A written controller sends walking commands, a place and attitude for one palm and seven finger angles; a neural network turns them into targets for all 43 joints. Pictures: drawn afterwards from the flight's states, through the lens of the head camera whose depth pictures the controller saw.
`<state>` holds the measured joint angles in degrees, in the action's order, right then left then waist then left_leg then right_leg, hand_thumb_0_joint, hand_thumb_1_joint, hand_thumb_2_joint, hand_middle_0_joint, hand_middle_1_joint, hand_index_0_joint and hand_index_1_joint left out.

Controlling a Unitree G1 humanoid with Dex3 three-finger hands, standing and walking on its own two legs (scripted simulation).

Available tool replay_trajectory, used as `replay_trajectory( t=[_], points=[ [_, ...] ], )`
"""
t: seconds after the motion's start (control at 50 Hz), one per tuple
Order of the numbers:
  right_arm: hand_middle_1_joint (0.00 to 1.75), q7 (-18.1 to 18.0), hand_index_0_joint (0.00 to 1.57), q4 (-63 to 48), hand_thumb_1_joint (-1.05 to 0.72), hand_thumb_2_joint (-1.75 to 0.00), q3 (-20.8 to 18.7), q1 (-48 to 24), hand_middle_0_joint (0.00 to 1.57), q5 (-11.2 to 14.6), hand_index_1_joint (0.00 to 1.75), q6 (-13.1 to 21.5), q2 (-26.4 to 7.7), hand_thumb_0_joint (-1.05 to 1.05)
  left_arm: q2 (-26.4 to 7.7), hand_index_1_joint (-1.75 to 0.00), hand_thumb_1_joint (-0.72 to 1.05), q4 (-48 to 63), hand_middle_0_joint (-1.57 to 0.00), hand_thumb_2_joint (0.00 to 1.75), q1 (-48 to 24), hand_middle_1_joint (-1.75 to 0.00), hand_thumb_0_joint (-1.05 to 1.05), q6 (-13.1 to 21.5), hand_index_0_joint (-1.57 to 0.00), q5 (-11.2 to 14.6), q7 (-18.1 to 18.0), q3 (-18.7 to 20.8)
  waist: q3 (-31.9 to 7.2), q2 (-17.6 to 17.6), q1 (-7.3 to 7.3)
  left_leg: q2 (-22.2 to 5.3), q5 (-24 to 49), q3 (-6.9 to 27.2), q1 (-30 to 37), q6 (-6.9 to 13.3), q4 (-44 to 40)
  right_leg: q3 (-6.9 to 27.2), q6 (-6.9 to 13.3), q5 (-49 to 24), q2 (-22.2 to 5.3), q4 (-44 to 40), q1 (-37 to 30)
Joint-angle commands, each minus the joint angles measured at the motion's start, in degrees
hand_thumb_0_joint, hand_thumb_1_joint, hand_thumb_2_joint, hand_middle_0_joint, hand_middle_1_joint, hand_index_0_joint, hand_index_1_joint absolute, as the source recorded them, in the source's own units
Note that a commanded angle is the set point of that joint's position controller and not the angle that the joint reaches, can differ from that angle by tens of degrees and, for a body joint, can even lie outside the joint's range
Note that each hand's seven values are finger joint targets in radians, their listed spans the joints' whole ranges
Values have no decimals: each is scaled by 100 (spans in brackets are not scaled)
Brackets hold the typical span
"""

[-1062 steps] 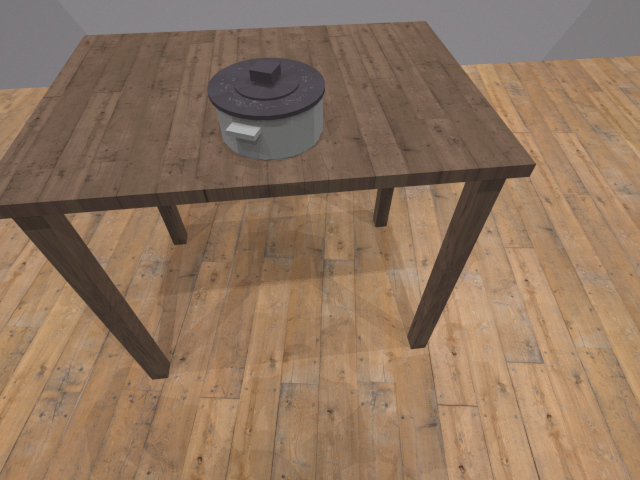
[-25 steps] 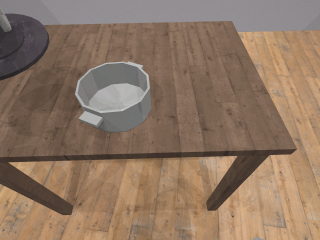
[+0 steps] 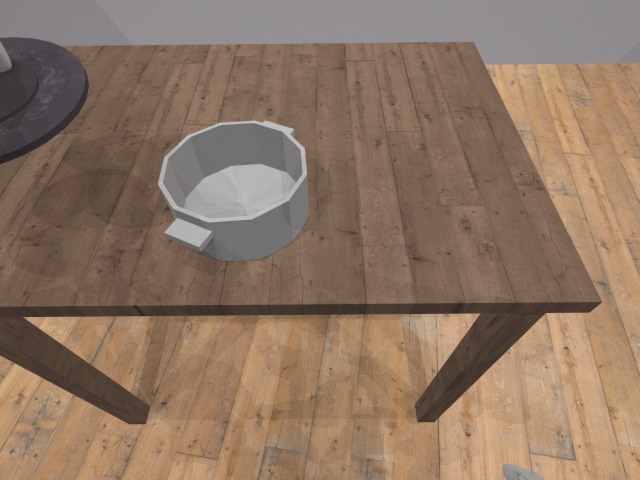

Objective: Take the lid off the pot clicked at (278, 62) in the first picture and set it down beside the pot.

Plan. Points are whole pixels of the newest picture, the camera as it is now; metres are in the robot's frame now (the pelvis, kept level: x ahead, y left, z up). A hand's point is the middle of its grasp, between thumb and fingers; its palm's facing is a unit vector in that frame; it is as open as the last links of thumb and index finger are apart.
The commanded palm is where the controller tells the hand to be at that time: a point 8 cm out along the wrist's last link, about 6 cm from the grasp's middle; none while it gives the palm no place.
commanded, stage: lower the lid onto the table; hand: left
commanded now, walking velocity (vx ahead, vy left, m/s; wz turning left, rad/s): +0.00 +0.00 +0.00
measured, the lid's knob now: out of the picture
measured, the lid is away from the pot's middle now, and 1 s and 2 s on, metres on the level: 0.24 0.23 0.23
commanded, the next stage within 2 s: none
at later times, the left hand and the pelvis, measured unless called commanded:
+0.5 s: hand out of the picture +0.44 +0.34 +0.24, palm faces -0.23 -0.21 -0.95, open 7.8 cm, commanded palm +0.44 +0.35 +0.33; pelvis +0.01 +0.00 +0.00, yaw -1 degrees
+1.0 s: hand (12, 130) +0.44 +0.34 +0.21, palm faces -0.30 -0.21 -0.93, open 7.8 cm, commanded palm +0.44 +0.35 +0.29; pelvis +0.00 +0.00 +0.00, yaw +0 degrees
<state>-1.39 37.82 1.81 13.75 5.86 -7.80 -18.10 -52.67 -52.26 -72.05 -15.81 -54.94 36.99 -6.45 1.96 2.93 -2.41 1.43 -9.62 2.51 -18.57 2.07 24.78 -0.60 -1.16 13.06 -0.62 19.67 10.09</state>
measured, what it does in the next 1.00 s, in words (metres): stands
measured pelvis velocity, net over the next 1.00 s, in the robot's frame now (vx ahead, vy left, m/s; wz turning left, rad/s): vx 0.00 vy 0.00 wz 0.00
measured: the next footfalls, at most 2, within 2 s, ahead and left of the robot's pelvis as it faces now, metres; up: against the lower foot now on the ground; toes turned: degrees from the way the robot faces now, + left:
none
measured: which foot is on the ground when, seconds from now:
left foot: down 0.00-1.00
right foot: down 0.00-1.00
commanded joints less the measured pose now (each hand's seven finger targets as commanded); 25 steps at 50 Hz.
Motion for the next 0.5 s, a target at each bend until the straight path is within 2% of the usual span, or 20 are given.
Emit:
replay_trajectory(
  t=[0.0,0.04,0.06,0.08,0.1,0.14,0.16,0.2,0.24,0.26,0.3,0.32,0.34,0.36,0.38,0.4,0.42,0.44,0.46,0.48],
  points=[
    [30,-60,20,-462,-90,-90,-308,128,20,-7,30,265,-938,0,-1546,-104,62,1235,-79,104,-3261,-101,0,51,-81,-148,-407,392,-2339,548,-147,103,1461,-113,1858,290,-84,-225,362,-1244,431,-132,103],
    [30,-77,20,-389,-90,-90,-304,212,20,3,30,277,-984,0,-1561,-104,62,781,-79,104,-2965,-101,0,85,-81,-112,-413,410,-2146,397,-177,91,1305,-175,1666,277,-100,-244,350,-1240,420,-171,102],
    [30,-61,20,-402,-90,-90,-313,188,20,-3,30,263,-984,0,-1752,-104,62,1258,-79,104,-3388,-101,0,123,-81,-157,-434,497,-2377,421,-142,91,1350,-162,1760,278,-122,-198,336,-1312,410,-116,-25],
    [30,-65,20,-446,-90,-90,-323,133,20,-20,30,276,-977,0,-1755,-104,62,1367,-79,104,-3454,-101,0,138,-81,-164,-456,514,-2556,622,-132,106,1436,-154,1871,295,-77,-187,356,-1326,409,-92,-20],
    [30,-70,20,-422,-90,-90,-317,162,20,-27,30,286,-951,0,-1624,-104,62,1231,-79,104,-3443,-101,0,148,-81,-171,-453,411,-2398,611,-168,103,1458,-132,1850,291,-78,-227,363,-1290,429,-106,62],
    [30,-60,20,-437,-90,-90,-338,206,20,-24,30,314,-1004,0,-1774,-104,62,1287,-79,104,-3216,-101,0,174,-81,-120,-473,585,-2513,692,-110,94,1642,-124,1883,278,-40,-208,381,-1413,434,-106,1],
    [30,-47,20,-449,-90,-90,-351,224,20,-36,30,297,-1000,0,-2083,-104,62,1448,-79,104,-3250,-101,0,196,-81,-179,-515,835,-2679,609,-83,102,1711,-120,1917,285,-24,-176,368,-1478,434,-26,-110],
    [30,-47,20,-432,-90,-90,-333,231,20,-10,30,249,-974,0,-1842,-104,62,904,-79,104,-2911,-101,0,229,-81,-160,-474,676,-2287,396,-144,112,1632,-175,1650,304,5,-209,341,-1565,419,-36,-33],
    [30,-18,20,-456,-90,-90,-370,236,20,-2,30,236,-1010,0,-1734,-104,62,1108,-79,104,-2918,-101,0,257,-81,-69,-463,577,-2396,589,-133,87,1710,-154,1726,276,-4,-218,355,-1549,427,-40,-24],
    [30,2,20,-488,-90,-90,-388,250,20,-17,30,228,-1026,0,-2068,-104,62,1545,-79,104,-3143,-101,0,269,-81,-125,-514,822,-2707,708,-87,91,1863,-126,1908,285,31,-169,352,-1590,429,19,-103],
    [30,-17,20,-473,-90,-90,-377,271,20,-14,30,208,-1001,0,-1993,-104,62,1085,-79,104,-2775,-101,0,284,-81,-151,-510,832,-2435,561,-147,108,1844,-170,1755,314,92,-189,342,-1651,436,7,-28],
    [30,-8,20,-467,-90,-90,-376,303,20,-11,30,183,-1017,0,-2071,-104,62,939,-79,104,-2659,-101,0,311,-81,-140,-503,909,-2332,415,-131,105,1714,-165,1639,309,70,-197,332,-1638,436,13,-46],
    [30,0,20,-482,-90,-90,-391,315,20,3,30,182,-1046,0,-2059,-104,62,974,-79,104,-2544,-101,0,347,-81,-85,-478,908,-2356,426,-123,103,1771,-188,1605,304,84,-193,338,-1748,423,5,-83],
    [30,7,20,-508,-90,-90,-403,276,20,6,30,147,-1026,0,-2138,-104,62,1246,-79,104,-2728,-101,0,352,-81,-92,-497,928,-2501,496,-135,115,1790,-186,1687,312,83,-166,321,-1716,419,52,-114],
    [30,6,20,-495,-90,-90,-406,258,20,3,30,135,-1024,0,-2029,-104,62,1325,-79,104,-2859,-101,0,363,-81,-78,-500,853,-2517,625,-155,92,1887,-155,1782,317,101,-194,330,-1695,432,42,-40],
    [30,7,20,-507,-90,-90,-419,294,20,-5,30,146,-1015,0,-1969,-104,62,1294,-79,104,-2780,-101,0,357,-81,-81,-507,819,-2501,666,-161,95,1878,-142,1823,317,118,-194,329,-1628,444,23,25],
    [30,-5,20,-463,-90,-90,-413,327,20,-3,30,141,-1031,0,-2041,-104,62,1095,-79,104,-2670,-101,0,372,-81,-85,-520,897,-2389,557,-177,90,1801,-152,1766,319,120,-201,329,-1592,455,12,54],
    [30,-6,20,-469,-90,-90,-400,370,20,-2,30,158,-1046,0,-1941,-104,62,904,-79,104,-2491,-101,0,408,-81,-56,-496,801,-2285,575,-178,94,1745,-167,1650,305,111,-225,342,-1591,460,-18,68],
    [30,9,20,-452,-90,-90,-424,380,20,1,30,132,-1063,0,-2228,-104,62,1309,-79,104,-2783,-101,0,441,-81,-76,-542,999,-2582,559,-155,87,1761,-143,1795,305,96,-182,321,-1610,456,45,-52],
    [30,7,20,-503,-90,-90,-436,319,20,-7,30,140,-1061,0,-2338,-104,62,1490,-79,104,-2839,-101,0,472,-81,-87,-564,1123,-2778,689,-130,100,1925,-127,1916,334,157,-169,334,-1667,450,66,-56]
  ],
)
